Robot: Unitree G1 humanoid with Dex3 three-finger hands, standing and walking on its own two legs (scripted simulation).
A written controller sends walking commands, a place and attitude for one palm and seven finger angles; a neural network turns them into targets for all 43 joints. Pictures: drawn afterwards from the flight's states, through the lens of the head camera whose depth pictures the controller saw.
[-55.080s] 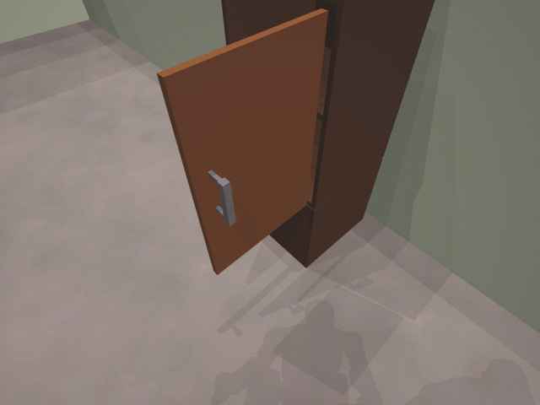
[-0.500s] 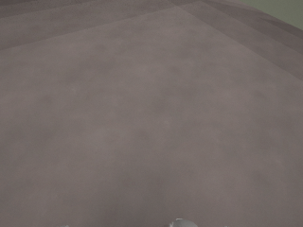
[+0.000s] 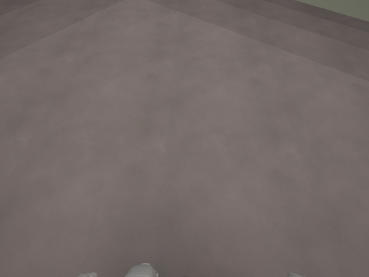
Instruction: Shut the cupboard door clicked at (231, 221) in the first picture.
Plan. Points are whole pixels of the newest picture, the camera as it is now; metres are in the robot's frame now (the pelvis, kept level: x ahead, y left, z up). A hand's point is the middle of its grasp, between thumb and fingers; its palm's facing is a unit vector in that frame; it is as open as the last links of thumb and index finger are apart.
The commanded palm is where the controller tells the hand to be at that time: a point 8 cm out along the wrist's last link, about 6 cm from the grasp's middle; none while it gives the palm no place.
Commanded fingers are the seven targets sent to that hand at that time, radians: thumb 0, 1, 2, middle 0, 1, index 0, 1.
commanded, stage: turn to face it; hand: left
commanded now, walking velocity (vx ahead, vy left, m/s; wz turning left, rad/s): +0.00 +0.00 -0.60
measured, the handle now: out of the picture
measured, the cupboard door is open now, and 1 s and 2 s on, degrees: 25 25 25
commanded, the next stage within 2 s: none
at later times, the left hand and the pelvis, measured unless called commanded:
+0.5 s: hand (126, 248) +0.20 +0.16 -0.15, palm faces -0.30 -0.91 -0.28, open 7.4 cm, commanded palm none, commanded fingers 0.00 0.90 0.90 -0.20 -0.30 -0.20 -0.30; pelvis +0.01 -0.01 -0.01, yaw -19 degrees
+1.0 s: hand (134, 239) +0.22 +0.15 -0.18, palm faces -0.50 -0.84 -0.20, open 7.4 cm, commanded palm none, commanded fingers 0.00 0.90 0.90 -0.20 -0.30 -0.20 -0.30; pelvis +0.05 +0.00 +0.00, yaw -35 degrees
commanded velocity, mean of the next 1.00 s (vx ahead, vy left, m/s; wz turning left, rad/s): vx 0.00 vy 0.00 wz -0.60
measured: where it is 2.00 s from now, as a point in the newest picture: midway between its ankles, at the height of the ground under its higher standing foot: outside the picture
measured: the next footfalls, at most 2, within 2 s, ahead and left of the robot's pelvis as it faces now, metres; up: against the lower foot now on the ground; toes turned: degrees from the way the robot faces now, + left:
left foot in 0.04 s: +0.07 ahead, +0.13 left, +0.00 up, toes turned +1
right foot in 0.46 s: +0.00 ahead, -0.12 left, +0.00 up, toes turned -23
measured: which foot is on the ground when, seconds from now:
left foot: up 0.00-0.02, down 0.04-0.46, up 0.48-0.86, down 0.88-1.00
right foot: down 0.00-0.04, up 0.06-0.44, down 0.46-0.88, up 0.90-1.00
